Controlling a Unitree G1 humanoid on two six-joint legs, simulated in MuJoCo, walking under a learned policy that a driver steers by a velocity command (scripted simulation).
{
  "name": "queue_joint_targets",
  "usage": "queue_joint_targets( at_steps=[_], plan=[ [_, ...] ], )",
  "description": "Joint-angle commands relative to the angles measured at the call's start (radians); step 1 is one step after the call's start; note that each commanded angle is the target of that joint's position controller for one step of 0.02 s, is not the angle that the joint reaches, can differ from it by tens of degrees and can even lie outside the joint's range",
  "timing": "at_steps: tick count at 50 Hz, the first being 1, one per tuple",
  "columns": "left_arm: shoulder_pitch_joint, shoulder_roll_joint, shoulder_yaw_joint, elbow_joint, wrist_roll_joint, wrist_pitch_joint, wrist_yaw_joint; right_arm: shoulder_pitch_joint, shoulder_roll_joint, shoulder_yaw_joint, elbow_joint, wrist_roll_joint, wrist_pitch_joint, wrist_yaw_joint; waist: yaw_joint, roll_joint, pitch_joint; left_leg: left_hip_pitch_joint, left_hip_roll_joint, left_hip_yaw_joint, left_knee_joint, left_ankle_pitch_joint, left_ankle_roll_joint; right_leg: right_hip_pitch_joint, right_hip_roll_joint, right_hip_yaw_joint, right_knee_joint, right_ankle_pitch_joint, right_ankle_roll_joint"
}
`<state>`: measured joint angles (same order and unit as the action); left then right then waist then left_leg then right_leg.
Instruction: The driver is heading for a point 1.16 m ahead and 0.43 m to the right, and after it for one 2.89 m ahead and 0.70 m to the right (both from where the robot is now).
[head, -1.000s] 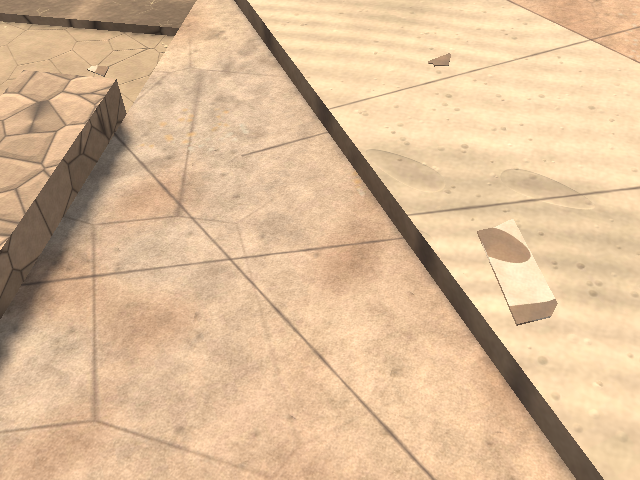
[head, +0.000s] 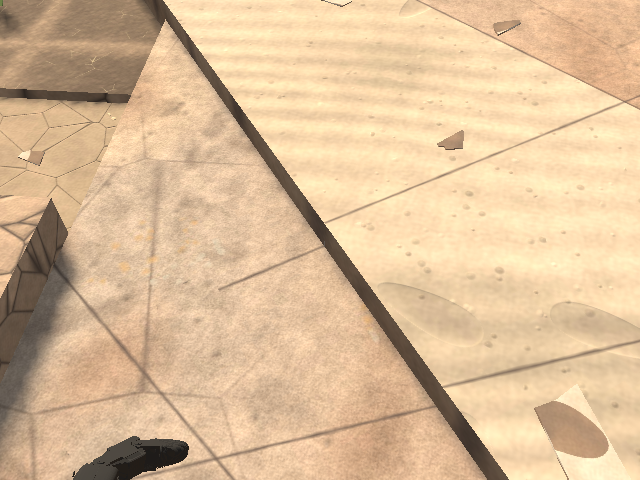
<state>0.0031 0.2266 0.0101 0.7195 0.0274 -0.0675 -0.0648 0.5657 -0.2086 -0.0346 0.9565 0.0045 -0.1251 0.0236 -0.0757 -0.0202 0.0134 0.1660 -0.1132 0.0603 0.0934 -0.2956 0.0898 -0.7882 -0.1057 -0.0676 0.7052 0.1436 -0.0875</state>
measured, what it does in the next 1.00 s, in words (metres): walks ahead, turning right: right foot, then left foot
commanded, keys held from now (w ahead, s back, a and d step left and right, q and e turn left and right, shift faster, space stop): w+e+shift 1.00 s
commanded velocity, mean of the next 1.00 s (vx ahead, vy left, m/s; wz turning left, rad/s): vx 1.00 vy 0.00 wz -0.80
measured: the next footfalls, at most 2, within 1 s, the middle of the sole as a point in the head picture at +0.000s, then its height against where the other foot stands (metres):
right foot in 0.14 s outside the picture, level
left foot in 0.56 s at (299, 349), level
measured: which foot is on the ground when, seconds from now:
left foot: down 0.00-0.14, up 0.16-0.54, down 0.56-1.00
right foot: up 0.00-0.12, down 0.14-0.56, up 0.58-1.00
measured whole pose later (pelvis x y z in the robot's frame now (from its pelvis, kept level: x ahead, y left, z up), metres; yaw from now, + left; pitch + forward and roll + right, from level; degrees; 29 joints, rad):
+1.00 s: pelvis +0.87 -0.22 -0.01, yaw -48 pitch +3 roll +1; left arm -0.08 0.19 -0.03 0.52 0.01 0.00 -0.04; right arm 0.56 -0.19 -0.01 0.94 -0.03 -0.08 -0.01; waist -0.03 -0.03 -0.02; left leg 0.14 0.10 0.34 0.48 -0.28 -0.06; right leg -0.83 0.05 -0.18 1.15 -0.42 -0.23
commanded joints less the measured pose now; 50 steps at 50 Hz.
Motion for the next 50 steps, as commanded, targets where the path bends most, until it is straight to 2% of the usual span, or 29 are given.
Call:
queue_joint_targets(
  at_steps=[1, 4, 6, 7, 8, 9, 11, 12, 15, 18, 21, 24, 26, 27, 28, 29, 30, 31, 32, 34, 36, 39, 41, 43, 45, 47, 48, 49, 50],
  plan=[
    [-0.108, 0.047, -0.003, -0.059, -0.011, -0.012, 0.002, -0.018, -0.159, -0.019, -0.041, -0.004, -0.022, -0.015, 0.037, 0.050, 0.130, -0.135, 0.256, 0.000, -0.089, 0.796, 0.029, 0.203, 0.083, -0.083, -0.137, 0.048, -0.044],
    [0.009, 0.106, 0.016, -0.023, -0.009, -0.009, 0.017, -0.004, -0.212, -0.025, -0.015, -0.045, 0.012, -0.054, 0.110, 0.143, -0.008, 0.071, 0.301, 0.069, 0.227, 1.393, -0.025, 0.324, 0.216, -0.130, -0.135, -0.153, -0.086],
    [0.391, 0.173, 0.052, 0.101, -0.010, -0.009, 0.030, -0.079, -0.255, -0.041, -0.032, -0.063, 0.042, -0.072, 0.283, 0.163, -0.183, -0.021, 0.309, 0.097, 0.729, 1.405, -0.039, 0.694, 0.234, -0.092, -0.188, -0.218, -0.136],
    [0.554, 0.227, 0.082, 0.136, 0.001, 0.001, 0.048, -0.131, -0.236, -0.038, -0.060, -0.064, 0.036, -0.067, 0.344, 0.117, -0.253, -0.274, 0.256, 0.091, 1.080, 1.041, -0.017, 0.948, 0.117, 0.071, -0.126, -0.428, -0.178],
    [0.500, 0.324, 0.112, 0.143, 0.016, 0.013, 0.051, -0.048, -0.070, -0.003, -0.121, -0.011, 0.011, -0.032, 0.178, -0.291, -0.308, -0.850, 0.041, 0.008, 1.516, -0.121, -0.103, 1.308, -0.180, 0.717, -0.224, -0.517, -0.394],
    [0.455, 0.281, 0.115, 0.129, -0.001, 0.018, 0.044, -0.155, -0.149, -0.003, -0.161, -0.014, -0.014, -0.033, 0.213, -0.104, -0.321, -1.016, 0.070, -0.148, 1.546, -0.082, -0.065, 1.304, -0.184, 0.892, -0.395, -0.599, -0.411],
    [0.381, 0.181, 0.098, 0.151, -0.008, 0.010, 0.049, -0.297, -0.159, 0.005, -0.208, -0.031, -0.038, -0.028, 0.142, 0.098, -0.081, -0.966, 0.172, -0.165, 1.326, 0.033, -0.039, 0.965, -0.121, 0.676, -0.479, -0.473, -0.312],
    [0.364, 0.159, 0.089, 0.157, -0.010, 0.002, 0.056, -0.336, -0.144, 0.010, -0.228, -0.052, -0.025, -0.024, 0.101, 0.118, -0.020, -0.908, 0.196, -0.166, 1.260, 0.019, -0.055, 0.820, -0.069, 0.596, -0.488, -0.381, -0.281],
    [0.353, 0.156, 0.077, 0.158, -0.029, -0.025, 0.062, -0.339, -0.110, 0.023, -0.260, -0.093, 0.033, -0.005, 0.026, 0.087, 0.051, -0.830, 0.228, -0.129, 1.107, -0.026, -0.112, 0.578, 0.020, 0.483, -0.532, -0.305, -0.261],
    [0.368, 0.195, 0.089, 0.142, -0.027, -0.039, 0.058, -0.547, -0.101, 0.043, -0.356, -0.071, 0.039, 0.008, 0.062, 0.048, 0.132, -0.746, 0.221, -0.061, 0.799, 0.170, -0.148, 0.389, 0.080, 0.420, -0.591, -0.175, -0.230],
    [0.417, 0.225, 0.104, 0.142, -0.042, -0.042, 0.047, -0.630, -0.091, 0.052, -0.385, -0.040, 0.033, 0.010, 0.126, -0.004, 0.081, -0.553, 0.154, -0.028, 0.557, 0.446, -0.127, 0.405, 0.111, 0.387, -0.564, 0.073, -0.150],
    [0.445, 0.247, 0.114, 0.140, -0.038, -0.036, 0.051, -0.636, -0.142, 0.039, -0.401, -0.036, 0.029, -0.009, 0.142, -0.027, 0.030, -0.506, 0.121, -0.056, 0.420, 0.417, -0.107, 0.609, 0.085, 0.425, -0.442, 0.256, -0.103],
    [0.407, 0.300, 0.126, 0.119, -0.027, -0.033, 0.057, -0.449, -0.217, 0.006, -0.357, -0.030, 0.020, -0.034, 0.038, -0.041, -0.116, -0.308, 0.094, -0.073, 0.390, 0.305, -0.091, 0.702, 0.091, 0.436, -0.145, 0.492, -0.060],
    [0.352, 0.300, 0.126, 0.101, -0.024, -0.036, 0.053, -0.265, -0.259, -0.015, -0.311, -0.033, 0.015, -0.049, -0.070, -0.040, -0.201, -0.105, 0.135, -0.078, 0.404, 0.256, -0.088, 0.612, 0.127, 0.420, 0.078, 0.405, -0.043],
    [0.332, 0.181, 0.095, 0.070, -0.025, -0.043, 0.052, -0.062, -0.321, -0.040, -0.277, -0.061, 0.013, -0.067, -0.132, 0.058, -0.325, 0.136, 0.322, -0.250, 0.438, -0.016, -0.068, 0.434, 0.176, 0.356, 0.407, 0.020, -0.041],
    [0.479, 0.042, 0.053, 0.012, -0.086, -0.038, 0.062, -0.120, -0.378, -0.050, -0.291, -0.090, 0.017, -0.058, 0.015, 0.431, -0.484, 0.352, 0.649, -0.778, 0.293, -0.044, 0.046, 0.155, 0.266, 0.231, 0.705, -0.658, -0.006],
    [0.443, 0.131, 0.051, 0.030, -0.052, -0.015, 0.079, -0.210, -0.316, -0.061, -0.304, -0.083, 0.037, -0.048, 0.013, 0.286, -0.413, 0.225, 0.601, -0.842, 0.220, -0.337, 0.072, 0.037, 0.160, 0.176, 0.793, -0.553, -0.026],
    [0.333, 0.159, 0.059, 0.034, -0.024, -0.002, 0.072, -0.267, -0.201, -0.035, -0.313, -0.075, 0.041, -0.044, -0.007, 0.141, -0.253, 0.078, 0.528, -0.671, 0.201, -0.378, 0.056, 0.003, 0.115, 0.151, 0.796, -0.467, -0.024],
    [0.274, 0.151, 0.059, 0.015, -0.015, 0.006, 0.060, -0.273, -0.161, -0.022, -0.293, -0.077, 0.042, -0.040, -0.003, 0.072, -0.149, -0.037, 0.492, -0.542, 0.186, -0.219, 0.043, -0.013, 0.092, 0.127, 0.809, -0.446, -0.023],
    [0.217, 0.089, 0.044, -0.032, 0.008, 0.030, 0.028, -0.213, -0.131, -0.011, -0.226, -0.069, 0.028, -0.032, 0.032, 0.094, -0.068, -0.176, 0.441, -0.341, 0.168, 0.005, 0.019, -0.027, 0.045, 0.127, 0.862, -0.444, -0.028],
    [0.160, 0.032, 0.027, -0.088, 0.007, 0.055, 0.021, -0.160, -0.102, -0.009, -0.164, -0.046, 0.008, -0.012, 0.066, 0.118, -0.043, -0.205, 0.444, -0.243, 0.159, 0.115, 0.004, -0.128, 0.030, 0.117, 0.997, -0.478, -0.038],
    [0.015, -0.026, -0.001, -0.194, -0.009, 0.075, 0.044, -0.135, -0.075, -0.001, -0.099, -0.055, -0.013, 0.004, 0.113, 0.131, 0.032, -0.263, 0.470, -0.134, 0.118, 0.100, -0.014, -0.376, 0.042, 0.143, 1.291, -0.535, -0.070],
    [-0.101, -0.040, -0.024, -0.269, -0.014, 0.083, 0.058, -0.156, -0.069, 0.006, -0.070, -0.062, -0.006, 0.005, 0.161, 0.075, 0.120, -0.397, 0.411, 0.007, 0.038, 0.058, -0.075, -0.394, 0.059, 0.119, 1.181, -0.502, -0.092],
    [-0.138, -0.003, -0.025, -0.301, -0.004, 0.088, 0.041, -0.158, -0.111, 0.007, -0.070, -0.054, -0.001, -0.017, 0.177, 0.081, 0.157, -0.463, 0.366, 0.141, -0.029, 0.277, -0.076, -0.269, 0.042, 0.045, 0.940, -0.432, -0.082],
    [-0.118, -0.002, -0.033, -0.265, 0.005, 0.081, 0.028, -0.130, -0.117, 0.014, -0.069, -0.036, 0.001, -0.029, 0.161, -0.002, 0.132, -0.439, 0.291, 0.290, 0.004, 0.710, -0.088, -0.067, 0.089, -0.126, 0.728, -0.415, -0.106],
    [-0.061, 0.019, -0.026, -0.243, -0.006, 0.076, 0.012, -0.091, -0.251, -0.017, -0.096, -0.026, -0.003, -0.053, 0.181, 0.077, -0.027, -0.330, 0.350, 0.286, 0.173, 1.418, -0.050, 0.216, 0.163, -0.204, 0.548, -0.453, -0.122],
    [0.064, 0.056, -0.006, -0.216, -0.009, 0.077, 0.016, -0.113, -0.321, -0.039, -0.115, -0.030, 0.010, -0.059, 0.245, 0.143, -0.118, -0.229, 0.386, 0.268, 0.366, 1.616, -0.046, 0.301, 0.193, -0.185, 0.489, -0.517, -0.132],
    [0.254, 0.099, 0.020, -0.169, -0.021, 0.070, 0.028, -0.167, -0.372, -0.060, -0.155, -0.037, 0.027, -0.054, 0.313, 0.199, -0.225, -0.181, 0.424, 0.229, 0.624, 1.695, -0.026, 0.437, 0.234, -0.137, 0.426, -0.632, -0.152],
    [0.390, 0.163, 0.058, -0.133, -0.027, 0.056, 0.040, -0.194, -0.378, -0.076, -0.193, -0.028, 0.040, -0.037, 0.357, 0.182, -0.296, -0.314, 0.422, 0.179, 0.992, 1.500, -0.026, 0.684, 0.275, -0.003, 0.246, -0.692, -0.192]
  ],
)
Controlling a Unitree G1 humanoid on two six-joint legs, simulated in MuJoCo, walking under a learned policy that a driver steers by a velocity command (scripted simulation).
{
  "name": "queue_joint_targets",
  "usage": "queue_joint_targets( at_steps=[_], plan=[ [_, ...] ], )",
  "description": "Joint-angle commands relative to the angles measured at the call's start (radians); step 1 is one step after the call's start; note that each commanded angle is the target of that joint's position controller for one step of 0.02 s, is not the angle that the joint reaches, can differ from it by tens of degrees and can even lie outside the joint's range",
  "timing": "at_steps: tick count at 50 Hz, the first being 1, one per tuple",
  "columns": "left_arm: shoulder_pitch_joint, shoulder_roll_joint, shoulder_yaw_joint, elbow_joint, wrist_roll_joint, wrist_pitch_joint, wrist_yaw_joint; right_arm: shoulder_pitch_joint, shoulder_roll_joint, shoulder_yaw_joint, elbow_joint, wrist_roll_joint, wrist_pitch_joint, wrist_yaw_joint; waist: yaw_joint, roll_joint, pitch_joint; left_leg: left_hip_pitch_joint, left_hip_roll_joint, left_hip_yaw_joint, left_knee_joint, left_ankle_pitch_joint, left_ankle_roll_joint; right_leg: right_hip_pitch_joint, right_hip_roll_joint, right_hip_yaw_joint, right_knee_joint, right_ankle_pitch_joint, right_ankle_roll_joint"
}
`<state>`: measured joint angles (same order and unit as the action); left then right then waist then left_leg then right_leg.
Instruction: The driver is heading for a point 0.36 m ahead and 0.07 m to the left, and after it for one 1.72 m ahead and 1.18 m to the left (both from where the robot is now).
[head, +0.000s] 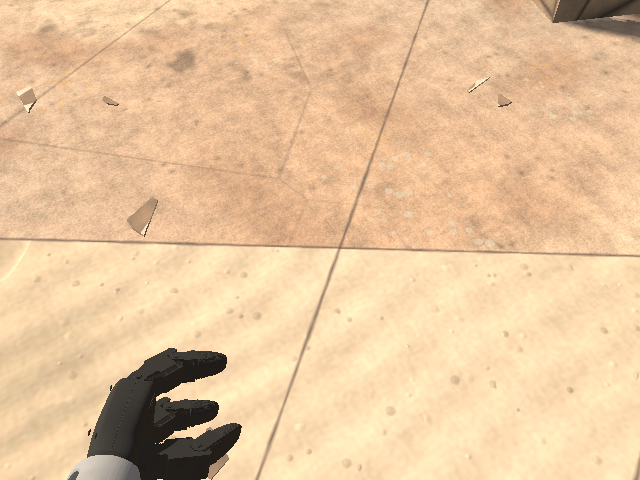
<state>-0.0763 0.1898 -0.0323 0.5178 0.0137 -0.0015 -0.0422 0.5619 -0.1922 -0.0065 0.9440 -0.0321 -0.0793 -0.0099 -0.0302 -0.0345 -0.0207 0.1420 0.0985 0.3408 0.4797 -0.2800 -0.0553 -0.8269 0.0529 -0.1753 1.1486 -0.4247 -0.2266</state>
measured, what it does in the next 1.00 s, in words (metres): climbs, turning left: right foot 0.09 m higher, then left foot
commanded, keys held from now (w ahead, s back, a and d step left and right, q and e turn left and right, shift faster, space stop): w+e+shift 0.08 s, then w+q+shift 0.92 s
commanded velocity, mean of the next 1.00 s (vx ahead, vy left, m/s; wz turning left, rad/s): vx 1.00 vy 0.00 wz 0.38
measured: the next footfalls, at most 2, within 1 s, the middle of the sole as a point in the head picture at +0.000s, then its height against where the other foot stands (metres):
right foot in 0.02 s outside the picture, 0.09 m higher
left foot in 0.44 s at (299, 402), level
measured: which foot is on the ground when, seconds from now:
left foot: down 0.00-0.00, up 0.02-0.42, down 0.44-0.86, up 0.88-1.00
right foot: up 0.00-0.00, down 0.02-0.44, up 0.46-0.84, down 0.86-1.00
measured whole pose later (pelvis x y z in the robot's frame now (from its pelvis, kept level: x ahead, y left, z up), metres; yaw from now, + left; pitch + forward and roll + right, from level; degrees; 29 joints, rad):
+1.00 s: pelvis +0.95 +0.01 +0.09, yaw +25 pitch +3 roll -2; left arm 0.21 0.29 0.02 0.68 0.05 -0.09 0.02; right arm 0.29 -0.38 -0.08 0.75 -0.02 -0.03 0.03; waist -0.02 0.05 0.01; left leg -0.44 -0.03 -0.03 1.31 -0.32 0.10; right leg -0.34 -0.03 -0.06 0.54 -0.25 0.03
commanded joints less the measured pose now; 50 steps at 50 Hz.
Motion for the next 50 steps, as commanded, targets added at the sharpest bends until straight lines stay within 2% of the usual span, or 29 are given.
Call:
queue_joint_targets(
  at_steps=[1, 2, 3, 5, 7, 8, 11, 12, 15, 17, 18, 20, 21, 22, 23, 24, 25, 27, 30, 34, 39, 41, 42, 43, 44, 45, 47, 48, 50],
  plan=[
    [0.329, 0.287, 0.151, 0.064, -0.053, -0.014, 0.023, -0.201, -0.241, -0.080, -0.210, -0.001, -0.002, 0.014, 0.208, -0.083, -0.169, -0.639, -0.012, -0.130, 1.016, 0.238, 0.080, 0.834, 0.011, 0.442, -0.474, -0.097, -0.104],
    [0.309, 0.408, 0.169, 0.035, -0.014, 0.005, 0.027, -0.235, -0.176, -0.058, -0.382, -0.011, -0.043, 0.043, 0.116, -0.233, -0.295, -1.034, -0.141, -0.324, 1.337, -0.015, 0.025, 1.056, -0.213, 1.079, -0.731, -0.031, -0.262],
    [0.384, 0.359, 0.167, 0.041, -0.001, 0.013, 0.047, -0.304, -0.189, -0.053, -0.411, -0.019, -0.072, 0.052, 0.141, -0.044, -0.286, -1.112, -0.099, -0.445, 1.358, 0.046, 0.046, 1.055, -0.248, 1.191, -0.844, -0.161, -0.256],
    [0.415, 0.230, 0.136, 0.143, 0.012, -0.025, 0.062, -0.318, -0.114, -0.027, -0.403, -0.013, -0.066, 0.031, 0.049, 0.132, 0.021, -1.122, -0.031, -0.431, 1.276, -0.021, 0.046, 0.715, -0.216, 0.974, -0.809, 0.024, -0.174],
    [0.378, 0.173, 0.112, 0.178, 0.020, -0.073, 0.064, -0.287, -0.055, 0.000, -0.398, -0.034, -0.002, 0.013, -0.035, 0.142, 0.055, -1.064, -0.002, -0.405, 1.276, -0.127, 0.052, 0.505, -0.161, 0.725, -0.780, 0.153, -0.111],
    [0.352, 0.158, 0.099, 0.182, 0.015, -0.091, 0.057, -0.280, -0.075, 0.001, -0.399, -0.032, 0.026, 0.013, -0.070, 0.152, 0.072, -0.986, 0.027, -0.405, 1.088, -0.158, 0.049, 0.404, -0.136, 0.619, -0.828, 0.128, -0.080],
    [0.375, 0.171, 0.098, 0.210, 0.015, -0.126, 0.039, -0.416, -0.133, -0.012, -0.427, -0.003, 0.029, 0.024, -0.012, 0.090, 0.150, -0.862, 0.051, -0.334, 0.621, 0.038, 0.050, 0.371, -0.073, 0.417, -0.977, 0.436, -0.030],
    [0.365, 0.185, 0.101, 0.219, 0.011, -0.130, 0.036, -0.431, -0.119, -0.007, -0.404, 0.006, 0.031, 0.034, 0.007, 0.102, 0.114, -0.798, 0.031, -0.299, 0.518, 0.156, 0.066, 0.432, -0.017, 0.316, -1.004, 0.512, 0.004],
    [0.468, 0.217, 0.103, 0.263, -0.013, -0.154, 0.030, -0.512, -0.087, 0.002, -0.397, 0.037, 0.022, 0.060, 0.080, 0.055, 0.079, -0.652, -0.012, -0.226, 0.194, 0.473, 0.147, 0.641, -0.073, 0.229, -1.103, 0.784, 0.073],
    [0.474, 0.261, 0.111, 0.260, 0.000, -0.149, 0.040, -0.462, -0.137, -0.018, -0.337, 0.044, 0.027, 0.070, 0.066, 0.013, -0.019, -0.602, -0.129, -0.179, 0.151, 0.441, 0.159, 0.873, -0.088, 0.161, -1.047, 1.151, 0.117],
    [0.493, 0.278, 0.113, 0.264, 0.010, -0.150, 0.048, -0.467, -0.142, -0.022, -0.348, 0.041, 0.022, 0.068, 0.058, -0.052, 0.002, -0.624, -0.136, -0.170, 0.130, 0.401, 0.173, 0.938, -0.134, 0.134, -0.981, 1.362, 0.144],
    [0.478, 0.292, 0.122, 0.266, 0.041, -0.126, 0.070, -0.333, -0.205, -0.050, -0.307, 0.026, 0.028, 0.056, -0.034, -0.112, -0.050, -0.522, -0.188, -0.166, 0.109, 0.297, 0.205, 1.023, -0.186, 0.112, -0.741, 1.587, 0.186],
    [0.422, 0.297, 0.127, 0.242, 0.061, -0.107, 0.083, -0.144, -0.246, -0.072, -0.238, 0.029, 0.036, 0.052, -0.124, -0.119, -0.126, -0.360, -0.217, -0.177, 0.113, 0.243, 0.220, 0.995, -0.189, 0.102, -0.522, 1.614, 0.193],
    [0.316, 0.309, 0.131, 0.209, 0.055, -0.094, 0.091, 0.084, -0.285, -0.098, -0.177, 0.022, 0.040, 0.045, -0.276, -0.048, -0.157, -0.140, -0.177, -0.249, 0.017, 0.251, 0.283, 0.826, -0.132, 0.062, -0.097, 1.487, 0.201],
    [0.242, 0.164, 0.090, 0.167, 0.066, -0.113, 0.074, 0.138, -0.299, -0.103, -0.136, 0.020, 0.052, 0.037, -0.238, 0.130, -0.129, 0.090, -0.073, -0.400, 0.175, 0.221, 0.303, 0.423, 0.015, 0.100, 0.303, 0.379, 0.181],
    [0.401, 0.112, 0.069, 0.094, 0.000, -0.127, 0.060, 0.000, -0.372, -0.118, -0.163, 0.001, 0.051, 0.037, -0.034, 0.416, -0.254, 0.333, 0.147, -1.025, -0.002, 0.113, 0.533, 0.009, 0.103, 0.235, 0.596, -0.065, 0.248],
    [0.363, 0.172, 0.055, 0.090, 0.015, -0.143, 0.062, -0.079, -0.317, -0.121, -0.229, 0.007, 0.051, 0.036, -0.080, 0.154, -0.257, 0.273, 0.174, -1.147, -0.177, -0.048, 0.533, -0.046, 0.026, 0.316, 0.542, 0.051, 0.221],
    [0.256, 0.198, 0.048, 0.070, 0.036, -0.151, 0.050, -0.114, -0.225, -0.096, -0.205, 0.017, 0.044, 0.029, -0.010, -0.095, -0.041, -0.081, 0.111, -0.979, -0.246, -0.087, 0.433, 0.033, -0.074, 0.302, 0.319, 0.147, 0.205],
    [0.251, 0.163, 0.025, 0.034, 0.072, -0.086, 0.035, -0.110, -0.232, -0.082, -0.183, 0.021, 0.014, 0.021, 0.067, -0.057, 0.092, -0.402, 0.000, -0.825, -0.296, -0.002, 0.394, 0.115, -0.129, 0.266, 0.136, 0.083, 0.244],
    [0.042, 0.135, -0.003, -0.053, 0.036, -0.078, 0.015, -0.128, -0.253, -0.091, -0.192, 0.034, 0.000, 0.025, 0.009, 0.047, 0.151, -0.593, -0.107, -0.680, -0.357, 0.219, 0.338, 0.281, -0.132, 0.179, -0.311, 0.358, 0.272],
    [-0.021, 0.146, 0.003, -0.051, 0.016, -0.090, 0.025, -0.075, -0.293, -0.114, -0.173, 0.044, 0.005, 0.023, -0.064, 0.102, 0.060, -0.350, -0.084, -0.709, -0.226, 0.540, 0.256, 0.426, -0.054, 0.175, -0.597, 0.520, 0.248],
    [0.115, 0.212, 0.034, -0.010, 0.016, -0.099, 0.044, -0.091, -0.328, -0.123, -0.176, 0.034, 0.003, 0.016, 0.004, 0.096, -0.054, -0.263, -0.084, -0.712, -0.006, 0.771, 0.212, 0.606, -0.008, 0.182, -0.641, 0.384, 0.227],
    [0.286, 0.248, 0.055, 0.030, 0.014, -0.105, 0.056, -0.140, -0.352, -0.128, -0.189, 0.032, 0.000, 0.020, 0.109, 0.092, -0.146, -0.312, -0.108, -0.695, 0.202, 0.756, 0.191, 0.799, -0.035, 0.199, -0.640, 0.327, 0.213],
    [0.518, 0.311, 0.087, 0.069, 0.029, -0.109, 0.077, -0.188, -0.298, -0.114, -0.214, 0.026, -0.013, 0.023, 0.216, 0.055, -0.275, -0.458, -0.138, -0.656, 0.483, 0.563, 0.185, 1.059, -0.174, 0.315, -0.587, 0.102, 0.184],
    [0.604, 0.379, 0.109, 0.086, 0.074, -0.106, 0.087, -0.145, -0.126, -0.071, -0.256, 0.052, -0.019, 0.019, 0.181, -0.204, -0.395, -0.750, -0.233, -0.541, 0.803, -0.210, 0.175, 1.304, -0.482, 0.752, -0.687, -0.226, 0.123],
    [0.522, 0.401, 0.125, 0.087, 0.055, -0.095, 0.075, -0.105, -0.167, -0.058, -0.299, 0.062, -0.006, 0.019, 0.113, -0.356, -0.449, -0.897, -0.194, -0.485, 0.960, -0.192, 0.179, 1.282, -0.547, 1.122, -0.853, -0.374, 0.050],
    [0.384, 0.213, 0.093, 0.086, 0.038, -0.088, 0.065, -0.268, -0.226, -0.067, -0.276, 0.015, 0.022, 0.026, 0.116, -0.062, -0.137, -0.949, -0.086, -0.430, 0.911, -0.014, 0.170, 0.993, -0.430, 0.761, -0.860, -0.228, 0.084],
    [0.392, 0.192, 0.088, 0.111, 0.041, -0.088, 0.063, -0.310, -0.216, -0.068, -0.280, 0.005, 0.033, 0.040, 0.105, -0.013, -0.078, -0.929, -0.060, -0.424, 0.882, -0.007, 0.160, 0.903, -0.392, 0.635, -0.869, -0.058, 0.102],
    [0.441, 0.167, 0.082, 0.178, 0.027, -0.104, 0.059, -0.343, -0.166, -0.055, -0.314, -0.008, 0.061, 0.065, 0.067, -0.063, 0.001, -0.922, -0.013, -0.426, 0.848, -0.016, 0.147, 0.790, -0.357, 0.467, -0.904, 0.121, 0.118]
  ],
)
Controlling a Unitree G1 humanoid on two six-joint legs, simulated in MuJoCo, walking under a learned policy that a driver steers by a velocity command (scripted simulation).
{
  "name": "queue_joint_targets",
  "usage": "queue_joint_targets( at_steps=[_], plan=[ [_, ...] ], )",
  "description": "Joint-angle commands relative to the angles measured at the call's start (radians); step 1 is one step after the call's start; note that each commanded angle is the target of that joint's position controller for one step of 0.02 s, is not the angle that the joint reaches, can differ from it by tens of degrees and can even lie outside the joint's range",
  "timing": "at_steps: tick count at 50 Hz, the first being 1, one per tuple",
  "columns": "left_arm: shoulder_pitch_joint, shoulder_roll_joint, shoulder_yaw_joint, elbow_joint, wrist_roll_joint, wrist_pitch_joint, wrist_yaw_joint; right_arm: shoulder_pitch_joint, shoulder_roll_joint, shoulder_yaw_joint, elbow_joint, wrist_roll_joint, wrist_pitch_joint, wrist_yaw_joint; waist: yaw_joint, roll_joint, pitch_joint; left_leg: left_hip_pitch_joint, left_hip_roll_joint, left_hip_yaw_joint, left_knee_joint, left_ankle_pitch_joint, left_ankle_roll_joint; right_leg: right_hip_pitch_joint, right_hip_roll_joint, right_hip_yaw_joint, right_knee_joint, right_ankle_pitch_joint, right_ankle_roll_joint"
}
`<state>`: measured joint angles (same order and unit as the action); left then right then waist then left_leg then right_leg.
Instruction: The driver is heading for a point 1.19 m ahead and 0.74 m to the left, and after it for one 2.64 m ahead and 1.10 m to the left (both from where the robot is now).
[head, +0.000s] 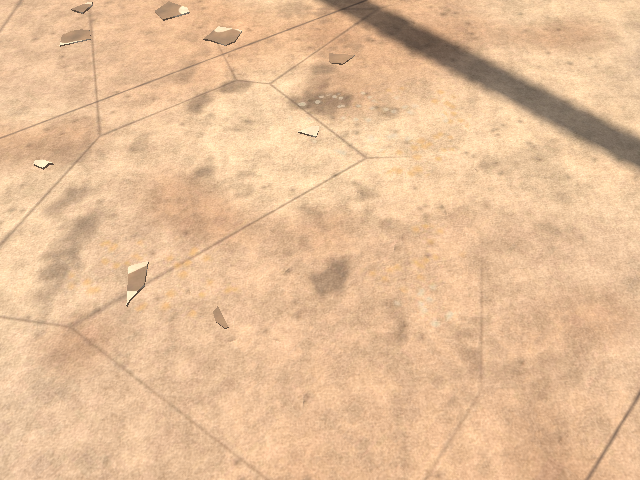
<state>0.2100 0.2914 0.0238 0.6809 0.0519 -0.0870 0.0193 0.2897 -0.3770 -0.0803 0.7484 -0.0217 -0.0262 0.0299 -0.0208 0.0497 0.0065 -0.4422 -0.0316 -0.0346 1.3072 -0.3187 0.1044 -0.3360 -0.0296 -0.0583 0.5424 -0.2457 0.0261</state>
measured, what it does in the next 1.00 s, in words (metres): walks ahead, turning left: left foot, then right foot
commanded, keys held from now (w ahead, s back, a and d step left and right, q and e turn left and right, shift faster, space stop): w+q+shift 0.64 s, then w+shift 0.36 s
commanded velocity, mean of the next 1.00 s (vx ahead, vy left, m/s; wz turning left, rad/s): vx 1.00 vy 0.00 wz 0.81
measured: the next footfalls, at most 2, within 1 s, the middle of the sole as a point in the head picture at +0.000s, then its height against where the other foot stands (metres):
left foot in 0.32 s outside the picture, level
right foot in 0.72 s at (285, 304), level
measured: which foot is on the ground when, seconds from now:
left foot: up 0.00-0.30, down 0.32-0.72, up 0.74-1.00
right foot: down 0.00-0.30, up 0.32-0.70, down 0.72-1.00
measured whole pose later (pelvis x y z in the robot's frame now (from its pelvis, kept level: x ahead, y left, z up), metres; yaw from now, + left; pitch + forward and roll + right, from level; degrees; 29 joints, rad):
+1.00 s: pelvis +0.85 +0.25 +0.01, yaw +47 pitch +2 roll -2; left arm 0.55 0.30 0.05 0.90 0.02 -0.09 -0.01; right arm 0.04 -0.32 -0.01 0.62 -0.05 -0.04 0.07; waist 0.08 0.05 -0.01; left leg -0.72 0.00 -0.08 0.95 -0.14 0.08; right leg 0.00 0.02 -0.07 0.27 -0.29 -0.01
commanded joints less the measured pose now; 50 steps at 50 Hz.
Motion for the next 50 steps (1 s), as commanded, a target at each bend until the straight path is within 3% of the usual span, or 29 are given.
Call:
queue_joint_targets(
  at_steps=[1, 4, 5, 6, 9, 10, 12, 14, 15, 16, 17, 18, 19, 20, 22, 24, 28, 32, 34, 35, 36, 37, 38, 39, 40, 41, 44, 47, 50],
  plan=[
    [0.174, 0.036, 0.021, 0.047, -0.024, -0.026, -0.009, -0.107, 0.043, 0.026, -0.136, -0.018, 0.019, 0.031, 0.050, -0.133, 0.000, -0.358, 0.131, -0.043, 0.017, 0.029, -0.012, 0.286, -0.248, 0.269, -0.319, 0.019, -0.112],
    [0.140, 0.059, 0.026, 0.071, -0.031, -0.047, -0.021, -0.188, 0.046, 0.041, -0.206, -0.020, 0.034, 0.047, 0.003, -0.156, 0.037, -0.380, 0.145, -0.018, -0.055, 0.151, -0.021, 0.228, -0.247, 0.086, -0.373, 0.243, -0.101],
    [0.116, 0.045, 0.024, 0.080, -0.028, -0.045, -0.021, -0.202, 0.034, 0.039, -0.194, -0.013, 0.039, 0.048, 0.000, -0.128, 0.043, -0.359, 0.115, 0.017, -0.080, 0.205, -0.021, 0.218, -0.175, -0.021, -0.392, 0.268, -0.074],
    [0.113, 0.088, 0.029, 0.079, -0.023, -0.054, -0.021, -0.227, 0.045, 0.049, -0.233, -0.011, 0.038, 0.054, -0.021, -0.170, 0.073, -0.333, 0.142, 0.014, -0.179, 0.264, -0.017, 0.181, -0.212, -0.045, -0.401, 0.334, -0.078],
    [0.163, 0.117, 0.038, 0.116, -0.024, -0.051, -0.017, -0.344, 0.029, 0.056, -0.240, -0.013, 0.032, 0.072, 0.014, -0.072, 0.141, -0.230, 0.086, 0.160, -0.429, 0.342, 0.026, 0.219, -0.160, -0.190, -0.441, 0.496, -0.050],
    [0.181, 0.134, 0.039, 0.119, -0.021, -0.051, -0.011, -0.337, 0.029, 0.056, -0.226, -0.004, 0.032, 0.074, 0.015, -0.074, 0.105, -0.149, 0.035, 0.205, -0.464, 0.342, 0.049, 0.262, -0.149, -0.226, -0.397, 0.791, -0.035],
    [0.218, 0.208, 0.056, 0.120, -0.023, -0.035, 0.003, -0.286, 0.010, 0.051, -0.216, -0.009, 0.025, 0.067, -0.037, -0.136, 0.067, -0.068, -0.021, 0.248, -0.520, 0.250, 0.085, 0.370, -0.202, -0.227, -0.223, 1.235, -0.021],
    [0.157, 0.255, 0.072, 0.095, -0.015, 0.004, 0.012, 0.007, -0.057, 0.014, -0.128, -0.005, 0.014, 0.044, -0.190, -0.165, -0.090, 0.250, -0.077, 0.214, -0.542, 0.167, 0.130, 0.338, -0.239, -0.199, 0.150, 1.328, -0.047],
    [0.125, 0.249, 0.073, 0.074, -0.009, 0.018, 0.009, 0.224, -0.104, -0.018, -0.050, -0.005, 0.008, 0.023, -0.267, -0.115, -0.180, 0.540, -0.093, 0.137, -0.622, 0.144, 0.159, 0.177, -0.221, -0.185, 0.483, 1.140, -0.054],
    [0.112, 0.158, 0.057, 0.052, -0.004, 0.017, -0.010, 0.172, -0.167, -0.052, -0.038, 0.024, 0.021, -0.004, -0.189, 0.104, -0.125, 0.674, 0.010, -0.071, -0.693, 0.092, 0.189, -0.116, -0.018, -0.180, 0.873, 0.099, -0.024],
    [0.194, 0.113, 0.036, -0.069, -0.020, 0.001, -0.016, 0.085, -0.289, -0.069, -0.101, -0.014, 0.040, -0.005, -0.058, 0.231, -0.278, 0.946, 0.253, -0.634, -0.821, 0.123, 0.401, -0.498, 0.076, -0.019, 1.195, -0.268, 0.025],
    [0.076, 0.153, 0.031, -0.098, -0.015, -0.028, -0.015, 0.134, -0.251, -0.072, -0.122, -0.005, 0.046, -0.020, -0.129, 0.014, -0.322, 0.913, 0.284, -0.773, -0.988, -0.051, 0.399, -0.574, 0.030, 0.136, 1.154, -0.174, 0.013],
    [0.040, 0.146, 0.024, -0.100, -0.021, -0.042, -0.016, 0.116, -0.201, -0.061, -0.088, -0.001, 0.037, -0.031, -0.084, -0.065, -0.146, 0.734, 0.272, -0.734, -1.061, -0.077, 0.353, -0.573, -0.019, 0.148, 1.029, -0.132, 0.003],
    [0.023, 0.131, 0.018, -0.097, -0.012, -0.039, -0.014, 0.092, -0.158, -0.049, -0.066, 0.002, 0.021, -0.035, -0.024, -0.127, -0.043, 0.556, 0.230, -0.646, -1.072, 0.003, 0.310, -0.508, -0.058, 0.144, 0.905, -0.120, 0.004],
    [0.059, 0.118, 0.010, -0.077, 0.022, 0.004, -0.011, 0.035, -0.107, -0.027, -0.069, 0.007, -0.012, -0.040, 0.057, -0.144, 0.023, 0.295, 0.146, -0.498, -1.073, 0.148, 0.282, -0.355, -0.092, 0.146, 0.785, -0.159, 0.027],
    [0.029, 0.096, 0.006, -0.090, 0.024, 0.038, -0.015, 0.032, -0.088, -0.016, -0.063, 0.013, -0.035, -0.032, 0.074, -0.129, 0.048, 0.144, 0.092, -0.416, -1.099, 0.167, 0.273, -0.289, -0.112, 0.124, 0.634, -0.186, 0.051],
    [-0.194, 0.037, -0.023, -0.172, -0.012, 0.036, -0.038, 0.036, -0.103, -0.028, -0.057, 0.015, -0.049, -0.020, 0.011, -0.054, 0.089, -0.004, -0.001, -0.335, -1.134, 0.237, 0.195, -0.124, -0.074, 0.080, 0.247, 0.215, 0.050],
    [-0.221, 0.084, -0.010, -0.172, -0.031, 0.028, -0.036, 0.086, -0.128, -0.042, -0.038, 0.024, -0.047, -0.016, -0.032, -0.009, 0.035, 0.174, 0.040, -0.391, -1.043, 0.424, 0.128, 0.002, -0.014, 0.094, 0.041, 0.303, 0.019],
    [-0.085, 0.142, 0.017, -0.126, -0.026, 0.021, -0.021, 0.100, -0.157, -0.046, -0.022, 0.014, -0.045, -0.023, 0.026, -0.018, -0.058, 0.309, 0.052, -0.376, -0.853, 0.703, 0.091, 0.126, 0.038, 0.067, 0.010, 0.167, -0.006],
    [0.085, 0.172, 0.037, -0.085, -0.021, 0.016, -0.008, 0.080, -0.175, -0.046, -0.015, 0.009, -0.047, -0.019, 0.130, -0.046, -0.146, 0.300, 0.029, -0.326, -0.635, 0.788, 0.066, 0.298, 0.048, 0.035, 0.002, 0.099, -0.023],
    [0.292, 0.220, 0.059, -0.043, -0.006, 0.009, 0.013, 0.049, -0.114, -0.027, -0.025, 0.003, -0.060, -0.017, 0.228, -0.076, -0.242, 0.152, -0.009, -0.275, -0.331, 0.660, 0.045, 0.531, -0.058, 0.133, 0.032, -0.071, -0.051],
    [0.351, 0.318, 0.081, -0.028, 0.034, 0.002, 0.015, 0.146, 0.061, 0.016, -0.067, 0.034, -0.070, -0.018, 0.150, -0.395, -0.364, -0.152, -0.144, -0.175, 0.015, -0.096, 0.008, 0.763, -0.362, 0.684, -0.134, -0.459, -0.153],
    [0.257, 0.287, 0.086, -0.028, 0.010, 0.009, -0.001, 0.157, 0.026, 0.034, -0.069, 0.022, -0.068, -0.022, 0.102, -0.430, -0.337, -0.300, -0.103, -0.140, 0.114, -0.115, 0.021, 0.693, -0.399, 1.033, -0.314, -0.628, -0.202],
    [0.147, 0.187, 0.070, -0.041, 0.000, 0.013, -0.010, 0.060, -0.025, 0.026, -0.057, 0.001, -0.054, -0.023, 0.092, -0.239, -0.161, -0.339, -0.026, -0.115, 0.112, -0.012, 0.022, 0.545, -0.357, 0.869, -0.307, -0.622, -0.202],
    [0.118, 0.138, 0.061, -0.025, -0.004, 0.013, -0.018, -0.008, -0.034, 0.027, -0.065, -0.015, -0.050, -0.010, 0.087, -0.110, -0.085, -0.314, 0.008, -0.099, 0.054, 0.045, 0.014, 0.428, -0.306, 0.700, -0.290, -0.457, -0.194],
    [0.131, 0.117, 0.054, 0.003, -0.001, 0.010, -0.020, -0.073, -0.025, 0.029, -0.083, -0.021, -0.045, 0.003, 0.084, -0.077, -0.034, -0.290, 0.026, -0.100, 0.002, 0.047, 0.011, 0.343, -0.252, 0.566, -0.293, -0.311, -0.171],
    [0.194, 0.070, 0.036, 0.088, -0.018, -0.017, -0.028, -0.101, 0.030, 0.050, -0.117, -0.026, -0.024, 0.025, 0.035, -0.143, 0.023, -0.292, 0.041, -0.129, -0.093, 0.018, -0.007, 0.249, -0.205, 0.410, -0.341, -0.141, -0.165],
    [0.210, 0.102, 0.040, 0.116, -0.030, -0.035, -0.033, -0.231, 0.023, 0.064, -0.178, -0.028, -0.022, 0.034, 0.026, -0.124, 0.084, -0.362, 0.043, -0.105, -0.245, 0.124, -0.027, 0.215, -0.202, 0.275, -0.430, 0.017, -0.184],
    [0.215, 0.113, 0.039, 0.133, -0.042, -0.040, -0.039, -0.343, 0.028, 0.081, -0.214, -0.019, -0.028, 0.056, 0.034, -0.093, 0.100, -0.185, 0.041, 0.043, -0.510, 0.302, -0.026, 0.132, -0.137, 0.081, -0.530, 0.225, -0.155]
  ],
)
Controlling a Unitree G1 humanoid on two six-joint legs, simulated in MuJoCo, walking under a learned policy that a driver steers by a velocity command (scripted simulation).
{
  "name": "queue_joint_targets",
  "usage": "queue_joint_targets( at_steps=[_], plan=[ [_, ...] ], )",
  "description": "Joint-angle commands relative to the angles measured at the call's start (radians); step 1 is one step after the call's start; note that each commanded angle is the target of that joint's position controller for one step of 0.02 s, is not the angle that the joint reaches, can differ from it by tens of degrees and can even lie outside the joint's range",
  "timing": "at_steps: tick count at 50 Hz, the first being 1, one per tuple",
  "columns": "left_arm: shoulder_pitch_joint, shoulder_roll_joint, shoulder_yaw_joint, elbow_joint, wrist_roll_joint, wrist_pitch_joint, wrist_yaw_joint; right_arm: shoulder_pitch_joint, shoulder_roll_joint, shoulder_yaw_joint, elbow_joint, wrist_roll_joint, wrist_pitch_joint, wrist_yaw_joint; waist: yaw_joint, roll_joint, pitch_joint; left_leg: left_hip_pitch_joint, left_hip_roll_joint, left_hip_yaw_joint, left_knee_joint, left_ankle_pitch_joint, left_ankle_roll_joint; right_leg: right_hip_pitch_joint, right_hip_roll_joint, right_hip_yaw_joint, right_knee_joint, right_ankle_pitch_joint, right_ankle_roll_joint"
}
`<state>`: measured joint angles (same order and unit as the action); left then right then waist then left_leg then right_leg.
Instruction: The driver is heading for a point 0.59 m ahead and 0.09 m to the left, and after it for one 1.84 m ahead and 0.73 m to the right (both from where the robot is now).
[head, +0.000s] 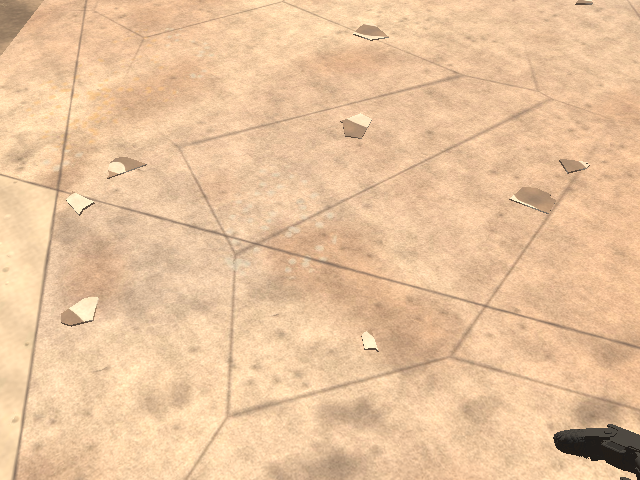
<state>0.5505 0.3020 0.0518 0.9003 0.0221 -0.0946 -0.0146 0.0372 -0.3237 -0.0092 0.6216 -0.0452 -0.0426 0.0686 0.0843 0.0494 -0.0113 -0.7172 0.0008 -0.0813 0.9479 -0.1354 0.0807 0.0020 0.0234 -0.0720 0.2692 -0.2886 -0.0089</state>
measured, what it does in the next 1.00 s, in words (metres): walks ahead, turning right: left foot, then right foot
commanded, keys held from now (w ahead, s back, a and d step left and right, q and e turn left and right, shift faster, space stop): w+shift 0.36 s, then w+e+shift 0.62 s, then e+shift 0.02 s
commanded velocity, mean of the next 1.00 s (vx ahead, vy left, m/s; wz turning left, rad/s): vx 1.00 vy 0.00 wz -0.36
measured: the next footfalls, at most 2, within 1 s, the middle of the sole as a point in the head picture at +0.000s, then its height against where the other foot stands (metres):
left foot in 0.16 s outside the picture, level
right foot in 0.62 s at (383, 350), level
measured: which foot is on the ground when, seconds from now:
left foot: up 0.00-0.14, down 0.16-0.62, up 0.64-1.00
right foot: down 0.00-0.16, up 0.18-0.60, down 0.62-1.00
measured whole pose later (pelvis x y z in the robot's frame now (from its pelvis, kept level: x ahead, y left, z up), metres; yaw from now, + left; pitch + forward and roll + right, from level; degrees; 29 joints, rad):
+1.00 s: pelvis +0.98 -0.01 -0.01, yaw -25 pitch +3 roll +0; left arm 0.48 0.34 0.09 0.86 0.00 -0.06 -0.02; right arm -0.05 -0.27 0.04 0.58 -0.03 -0.08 0.01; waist 0.14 -0.01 0.02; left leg -0.57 0.06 -0.08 0.51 -0.02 -0.03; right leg 0.09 0.14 0.28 0.37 -0.44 -0.13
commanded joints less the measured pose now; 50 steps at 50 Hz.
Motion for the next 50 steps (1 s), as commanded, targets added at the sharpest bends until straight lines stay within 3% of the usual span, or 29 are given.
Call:
queue_joint_targets(
  at_steps=[1, 3, 5, 7, 8, 9, 10, 11, 12, 13, 15, 17, 19, 21, 24, 27, 28, 30, 31, 32, 33, 34, 35, 38, 41, 44, 47, 49, 50],
  plan=[
    [-0.116, 0.131, 0.015, -0.079, -0.011, -0.037, -0.008, -0.107, -0.007, 0.019, -0.099, 0.010, -0.016, 0.023, -0.077, -0.131, 0.134, 0.177, 0.028, 0.108, -0.216, 0.152, 0.013, -0.240, -0.226, 0.094, -0.285, 0.341, -0.128],
    [-0.074, 0.144, 0.015, -0.045, -0.015, -0.034, -0.009, -0.136, -0.021, 0.017, -0.092, 0.005, -0.016, 0.017, -0.073, -0.097, 0.145, 0.215, 0.013, 0.155, -0.291, 0.166, 0.043, -0.130, -0.231, 0.042, -0.274, 0.568, -0.121],
    [-0.046, 0.195, 0.021, -0.025, -0.011, -0.024, 0.003, -0.076, -0.051, 0.005, -0.068, -0.005, -0.015, -0.004, -0.113, -0.147, 0.063, 0.316, -0.058, 0.199, -0.320, 0.060, 0.071, 0.011, -0.246, 0.000, -0.099, 1.048, -0.108],
    [-0.070, 0.231, 0.026, -0.019, -0.005, 0.003, 0.022, 0.266, -0.108, -0.029, 0.041, -0.005, -0.014, -0.033, -0.282, -0.172, -0.130, 0.679, -0.105, 0.187, -0.365, -0.036, 0.105, -0.020, -0.239, -0.032, 0.351, 1.213, -0.083],
    [-0.073, 0.186, 0.015, -0.039, -0.002, 0.008, 0.024, 0.439, -0.173, -0.056, 0.092, -0.017, -0.012, -0.052, -0.341, -0.128, -0.231, 0.944, 0.020, 0.048, -0.348, -0.174, 0.123, -0.224, -0.196, -0.020, 0.685, 0.924, -0.078],
    [0.009, 0.009, -0.019, -0.087, -0.011, 0.005, 0.005, 0.432, -0.259, -0.078, 0.098, -0.034, -0.015, -0.067, -0.202, 0.172, -0.323, 1.175, 0.319, -0.431, -0.434, -0.446, 0.178, -0.581, -0.032, 0.016, 1.074, -0.132, -0.057],
    [-0.034, 0.099, -0.003, -0.116, -0.023, -0.003, 0.009, 0.441, -0.248, -0.085, 0.085, 0.000, -0.010, -0.067, -0.234, 0.152, -0.422, 1.195, 0.377, -0.787, -0.627, -0.512, 0.222, -0.717, 0.022, 0.166, 1.220, -0.176, -0.081],
    [-0.167, 0.122, 0.003, -0.142, -0.022, -0.005, 0.014, 0.361, -0.190, -0.079, 0.110, 0.008, -0.015, -0.070, -0.200, 0.049, -0.192, 1.047, 0.316, -0.590, -0.651, -0.397, 0.203, -0.807, -0.054, 0.156, 1.184, -0.046, -0.089],
    [-0.209, 0.093, -0.010, -0.150, -0.016, -0.009, 0.009, 0.329, -0.144, -0.072, 0.125, 0.016, -0.025, -0.068, -0.169, -0.006, -0.073, 0.875, 0.282, -0.458, -0.668, -0.248, 0.199, -0.776, -0.086, 0.142, 1.111, 0.007, -0.083],
    [-0.217, 0.075, -0.015, -0.143, -0.004, -0.002, 0.004, 0.296, -0.111, -0.065, 0.133, 0.011, -0.036, -0.066, -0.124, -0.044, -0.020, 0.747, 0.235, -0.370, -0.691, -0.174, 0.175, -0.718, -0.114, 0.146, 1.047, 0.015, -0.075],
    [-0.184, 0.045, -0.023, -0.133, 0.019, 0.029, -0.015, 0.292, -0.050, -0.045, 0.157, 0.017, -0.050, -0.068, -0.057, -0.013, 0.016, 0.582, 0.188, -0.272, -0.753, -0.137, 0.163, -0.622, -0.144, 0.149, 0.962, -0.004, -0.051],
    [-0.276, 0.025, -0.028, -0.166, 0.028, 0.046, -0.029, 0.332, -0.040, -0.043, 0.190, 0.036, -0.066, -0.067, -0.053, -0.003, 0.094, 0.545, 0.167, -0.209, -0.826, -0.113, 0.168, -0.693, -0.172, 0.126, 0.871, 0.004, -0.028],
    [-0.414, 0.016, -0.037, -0.216, 0.021, 0.047, -0.036, 0.357, -0.053, -0.047, 0.204, 0.036, -0.075, -0.060, -0.073, -0.015, 0.153, 0.534, 0.133, -0.099, -0.884, 0.017, 0.154, -0.754, -0.169, 0.082, 0.739, 0.133, -0.023],
    [-0.483, 0.006, -0.047, -0.235, 0.001, 0.039, -0.046, 0.348, -0.055, -0.046, 0.206, 0.037, -0.089, -0.051, -0.080, -0.033, 0.162, 0.491, 0.088, 0.050, -0.908, 0.193, 0.106, -0.652, -0.133, 0.056, 0.549, 0.317, -0.038],
    [-0.564, 0.007, -0.052, -0.247, -0.017, 0.034, -0.060, 0.410, -0.076, -0.043, 0.238, 0.048, -0.111, -0.055, -0.107, -0.057, 0.165, 0.556, 0.120, 0.147, -0.993, 0.437, 0.039, -0.518, -0.071, -0.018, 0.391, 0.526, -0.092],
    [-0.536, 0.049, -0.042, -0.225, -0.003, 0.033, -0.054, 0.446, -0.128, -0.047, 0.254, 0.026, -0.095, -0.084, -0.085, 0.005, 0.072, 0.815, 0.145, 0.221, -0.813, 1.036, -0.026, -0.474, 0.042, -0.102, 0.351, 0.426, -0.132],
    [-0.477, 0.069, -0.036, -0.209, 0.002, 0.037, -0.049, 0.446, -0.149, -0.052, 0.256, 0.013, -0.080, -0.100, -0.048, 0.047, 0.024, 0.864, 0.164, 0.234, -0.677, 1.216, -0.046, -0.416, 0.081, -0.119, 0.359, 0.346, -0.145],
    [-0.111, 0.145, 0.002, -0.099, 0.003, 0.041, -0.035, 0.372, -0.184, -0.063, 0.234, -0.012, -0.044, -0.121, 0.128, 0.079, -0.140, 0.796, 0.183, 0.244, -0.167, 1.311, -0.065, -0.080, 0.114, -0.080, 0.349, 0.226, -0.196],
    [0.063, 0.196, 0.034, -0.056, 0.005, 0.049, -0.018, 0.320, -0.189, -0.066, 0.217, -0.013, -0.042, -0.120, 0.213, 0.037, -0.184, 0.595, 0.116, 0.258, 0.238, 0.967, -0.058, 0.129, 0.045, 0.043, 0.327, 0.100, -0.247],
    [-0.003, 0.309, 0.072, -0.062, 0.007, 0.073, -0.004, 0.392, -0.021, -0.032, 0.152, 0.017, -0.068, -0.092, 0.038, -0.389, -0.245, 0.049, -0.094, 0.180, 0.722, -0.311, -0.134, 0.493, -0.244, 0.575, 0.310, 0.168, -0.429],
    [-0.066, 0.304, 0.082, -0.105, -0.014, 0.078, -0.006, 0.333, -0.086, -0.023, 0.095, 0.024, -0.090, -0.089, 0.067, -0.198, -0.372, -0.131, -0.083, -0.013, 0.795, -0.296, -0.109, 0.546, -0.307, 0.907, 0.102, -0.011, -0.524],
    [-0.107, 0.251, 0.075, -0.107, -0.015, 0.073, 0.005, 0.226, -0.095, -0.016, 0.074, 0.017, -0.105, -0.086, 0.054, -0.052, -0.202, -0.161, -0.009, -0.054, 0.684, -0.214, -0.087, 0.392, -0.289, 0.839, 0.021, -0.064, -0.469],
    [-0.132, 0.182, 0.060, -0.084, -0.014, 0.072, 0.008, 0.209, -0.084, -0.009, 0.062, 0.010, -0.114, -0.079, -0.014, 0.034, -0.061, -0.103, 0.035, -0.037, 0.533, -0.175, -0.067, 0.173, -0.251, 0.746, -0.022, -0.010, -0.409],
    [-0.181, 0.124, 0.036, -0.079, -0.013, 0.043, 0.013, 0.193, -0.044, 0.005, 0.037, -0.036, -0.050, -0.071, -0.129, 0.040, 0.075, 0.057, 0.090, -0.014, 0.333, -0.247, -0.104, -0.213, -0.122, 0.549, -0.060, 0.120, -0.353],
    [-0.205, 0.167, 0.049, -0.104, -0.018, 0.016, 0.007, 0.033, -0.016, 0.023, -0.051, -0.025, -0.029, -0.055, -0.119, -0.018, 0.139, 0.166, 0.104, 0.061, 0.018, -0.116, -0.140, -0.449, -0.047, 0.459, -0.138, 0.171, -0.338],
    [-0.182, 0.182, 0.066, -0.113, -0.029, 0.007, -0.006, -0.067, 0.007, 0.034, -0.082, 0.013, -0.034, -0.041, -0.056, -0.067, 0.105, 0.368, 0.059, 0.090, -0.261, 0.225, -0.137, -0.476, -0.005, 0.415, -0.142, 0.318, -0.252],
    [-0.128, 0.200, 0.079, -0.108, -0.034, 0.014, -0.003, -0.090, -0.038, 0.019, -0.092, 0.019, -0.037, -0.049, -0.019, -0.094, 0.060, 0.389, 0.030, 0.069, -0.396, 0.234, -0.118, -0.261, -0.037, 0.456, -0.051, 0.466, -0.203],
    [-0.129, 0.235, 0.086, -0.113, -0.022, 0.020, 0.007, 0.028, -0.102, -0.010, -0.057, 0.017, -0.045, -0.067, -0.076, -0.086, -0.040, 0.522, -0.019, 0.063, -0.438, 0.076, -0.100, -0.144, -0.040, 0.462, 0.165, 0.702, -0.161],
    [-0.158, 0.259, 0.091, -0.116, -0.019, 0.022, 0.005, 0.180, -0.133, -0.027, -0.021, 0.011, -0.053, -0.081, -0.167, -0.063, -0.116, 0.684, -0.016, 0.069, -0.465, 0.041, -0.089, -0.165, 0.002, 0.431, 0.391, 0.753, -0.127]
  ],
)
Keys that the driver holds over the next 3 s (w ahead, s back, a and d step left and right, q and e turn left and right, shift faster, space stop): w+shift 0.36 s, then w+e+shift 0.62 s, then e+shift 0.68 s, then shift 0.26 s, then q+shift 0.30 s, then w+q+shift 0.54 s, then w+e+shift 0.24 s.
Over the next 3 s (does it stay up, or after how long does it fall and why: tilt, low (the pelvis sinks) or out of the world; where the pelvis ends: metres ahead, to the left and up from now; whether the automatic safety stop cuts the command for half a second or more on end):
stays up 1.72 -0.32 -0.01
